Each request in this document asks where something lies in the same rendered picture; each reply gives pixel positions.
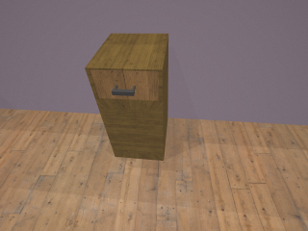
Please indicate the handle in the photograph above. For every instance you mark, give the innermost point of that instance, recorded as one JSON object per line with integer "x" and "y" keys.
{"x": 123, "y": 92}

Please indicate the drawer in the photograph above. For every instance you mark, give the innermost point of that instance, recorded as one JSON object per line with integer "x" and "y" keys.
{"x": 146, "y": 82}

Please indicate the cabinet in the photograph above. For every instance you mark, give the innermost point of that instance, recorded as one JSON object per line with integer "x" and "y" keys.
{"x": 136, "y": 129}

